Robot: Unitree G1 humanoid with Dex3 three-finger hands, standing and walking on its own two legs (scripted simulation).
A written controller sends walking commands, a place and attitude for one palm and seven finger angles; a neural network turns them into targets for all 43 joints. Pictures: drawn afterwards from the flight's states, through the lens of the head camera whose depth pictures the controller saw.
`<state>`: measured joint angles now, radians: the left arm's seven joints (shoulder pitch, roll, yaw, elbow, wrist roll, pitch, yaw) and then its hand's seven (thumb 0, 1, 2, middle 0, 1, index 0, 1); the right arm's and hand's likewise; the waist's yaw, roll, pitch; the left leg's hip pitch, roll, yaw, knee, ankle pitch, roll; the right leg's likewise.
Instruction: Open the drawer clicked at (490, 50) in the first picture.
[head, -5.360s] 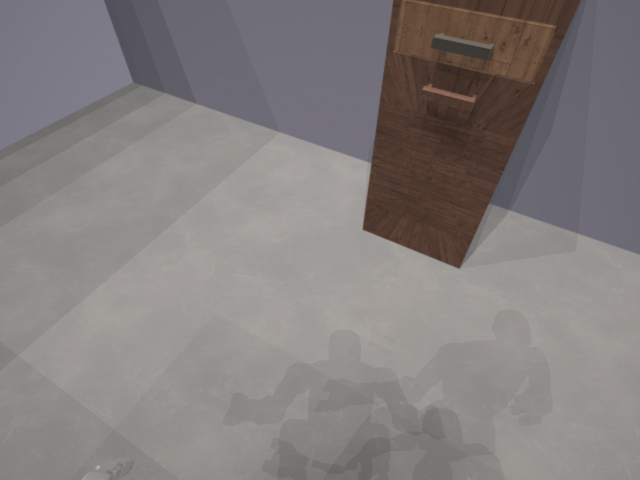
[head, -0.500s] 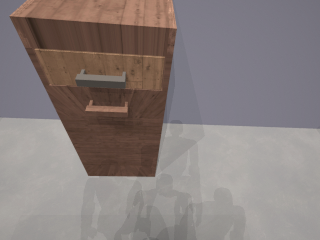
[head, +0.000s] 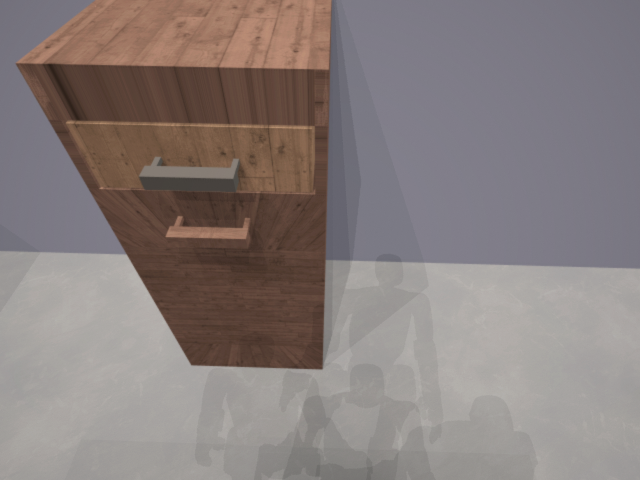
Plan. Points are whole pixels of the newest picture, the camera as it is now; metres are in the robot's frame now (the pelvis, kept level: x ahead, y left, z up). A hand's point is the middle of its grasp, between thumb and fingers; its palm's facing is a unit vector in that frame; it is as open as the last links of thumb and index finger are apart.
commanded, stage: come to a stop and stand still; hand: left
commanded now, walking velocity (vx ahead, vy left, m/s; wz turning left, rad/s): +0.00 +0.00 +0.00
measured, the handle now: (193, 170) +0.55 +0.25 +0.07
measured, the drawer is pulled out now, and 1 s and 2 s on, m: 0.00 0.00 0.00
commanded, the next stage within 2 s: look again from close up in 1.12 s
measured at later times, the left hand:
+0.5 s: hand out of the picture -0.05 +0.17 -0.17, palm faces +0.03 -0.99 -0.17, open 7.4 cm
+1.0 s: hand out of the picture -0.02 +0.20 -0.17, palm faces +0.01 -0.98 -0.19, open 7.4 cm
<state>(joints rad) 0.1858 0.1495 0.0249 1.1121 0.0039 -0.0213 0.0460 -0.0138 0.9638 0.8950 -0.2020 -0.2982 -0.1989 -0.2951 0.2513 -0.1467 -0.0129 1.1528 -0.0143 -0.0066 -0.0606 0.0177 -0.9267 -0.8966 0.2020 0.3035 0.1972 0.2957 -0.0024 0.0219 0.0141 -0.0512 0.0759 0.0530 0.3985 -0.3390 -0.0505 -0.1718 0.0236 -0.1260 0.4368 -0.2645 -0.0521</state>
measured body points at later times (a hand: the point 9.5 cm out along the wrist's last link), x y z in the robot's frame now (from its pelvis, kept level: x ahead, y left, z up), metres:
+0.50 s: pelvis -0.03 +0.01 +0.01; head -0.01 +0.01 +0.45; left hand -0.05 +0.22 -0.16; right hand -0.07 -0.19 -0.16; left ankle -0.08 +0.14 -0.74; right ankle -0.02 -0.08 -0.74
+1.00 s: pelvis -0.02 +0.03 +0.00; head -0.01 +0.03 +0.45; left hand -0.02 +0.26 -0.16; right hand -0.05 -0.18 -0.16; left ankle -0.08 +0.14 -0.74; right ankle -0.02 -0.08 -0.74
